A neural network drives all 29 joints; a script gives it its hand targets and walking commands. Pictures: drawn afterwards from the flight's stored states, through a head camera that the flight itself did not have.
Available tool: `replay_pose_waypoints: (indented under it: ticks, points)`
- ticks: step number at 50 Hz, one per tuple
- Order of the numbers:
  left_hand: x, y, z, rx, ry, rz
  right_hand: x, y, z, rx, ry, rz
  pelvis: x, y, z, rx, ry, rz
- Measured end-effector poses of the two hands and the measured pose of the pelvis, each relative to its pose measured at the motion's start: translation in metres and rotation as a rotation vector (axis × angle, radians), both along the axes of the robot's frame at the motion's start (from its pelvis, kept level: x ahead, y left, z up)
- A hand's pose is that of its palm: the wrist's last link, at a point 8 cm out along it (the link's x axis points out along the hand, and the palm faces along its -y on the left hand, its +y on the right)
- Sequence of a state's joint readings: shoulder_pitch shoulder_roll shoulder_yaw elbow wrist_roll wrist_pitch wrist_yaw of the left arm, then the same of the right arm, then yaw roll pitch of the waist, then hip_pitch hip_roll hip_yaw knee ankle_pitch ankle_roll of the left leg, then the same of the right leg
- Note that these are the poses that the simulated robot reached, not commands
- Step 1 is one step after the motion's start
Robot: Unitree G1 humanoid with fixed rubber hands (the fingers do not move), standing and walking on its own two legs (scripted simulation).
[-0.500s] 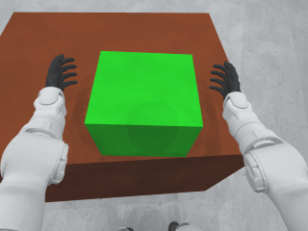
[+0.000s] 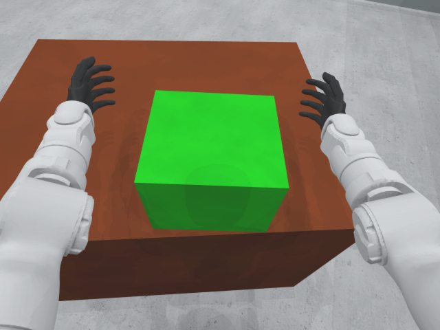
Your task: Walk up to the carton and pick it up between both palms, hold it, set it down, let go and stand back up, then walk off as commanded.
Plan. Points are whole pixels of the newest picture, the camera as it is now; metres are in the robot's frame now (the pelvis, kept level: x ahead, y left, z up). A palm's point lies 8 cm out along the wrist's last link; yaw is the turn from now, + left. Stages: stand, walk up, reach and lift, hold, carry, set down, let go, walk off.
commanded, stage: set down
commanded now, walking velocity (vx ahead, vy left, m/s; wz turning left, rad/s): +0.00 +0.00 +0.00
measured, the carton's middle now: (212, 163) +0.45 -0.01 +0.00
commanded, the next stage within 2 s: none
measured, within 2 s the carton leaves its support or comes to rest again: neither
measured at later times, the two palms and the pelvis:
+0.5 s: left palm (81, 137) +0.44 +0.22 +0.11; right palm (326, 151) +0.39 -0.21 +0.09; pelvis +0.01 -0.01 +0.02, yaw +0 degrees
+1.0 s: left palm (70, 186) +0.36 +0.24 +0.08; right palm (324, 185) +0.33 -0.20 +0.07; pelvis +0.01 -0.01 +0.02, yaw -1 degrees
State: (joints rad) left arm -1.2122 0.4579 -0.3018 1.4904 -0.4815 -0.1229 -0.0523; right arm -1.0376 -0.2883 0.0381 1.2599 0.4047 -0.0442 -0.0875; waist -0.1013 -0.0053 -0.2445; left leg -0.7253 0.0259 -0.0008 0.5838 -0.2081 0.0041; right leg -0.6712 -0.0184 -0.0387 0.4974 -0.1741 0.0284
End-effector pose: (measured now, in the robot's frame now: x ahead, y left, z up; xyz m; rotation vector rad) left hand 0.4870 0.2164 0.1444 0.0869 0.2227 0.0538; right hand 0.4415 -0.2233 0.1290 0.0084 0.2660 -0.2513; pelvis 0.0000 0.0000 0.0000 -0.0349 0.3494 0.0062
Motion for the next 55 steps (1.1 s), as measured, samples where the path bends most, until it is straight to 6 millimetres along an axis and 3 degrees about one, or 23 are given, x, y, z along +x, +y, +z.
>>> replay_pose_waypoints:
  ticks: [9, 25, 45, 55]
  points:
    - [-0.007, -0.002, 0.004, -0.003, 0.011, -0.031, -0.006, -0.003, 0.008, -0.009, -0.013, 0.007, 0.005, -0.002, 0.009, 0.003, -0.074, -0.003]
    - [-0.05, 0.004, -0.03, -0.022, 0.045, -0.027, -0.048, 0.011, -0.039, 0.027, 0.016, 0.025, 0.008, -0.009, 0.015, 0.011, -0.178, -0.004]
    - [-0.11, 0.019, -0.058, -0.05, 0.049, -0.032, -0.095, 0.025, -0.054, 0.029, -0.001, 0.036, 0.006, -0.007, 0.018, 0.01, -0.302, -0.013]
    - [-0.14, 0.022, -0.077, -0.056, 0.065, -0.034, -0.122, 0.03, -0.074, 0.038, 0.014, 0.04, 0.008, -0.005, 0.019, 0.011, -0.341, -0.011]
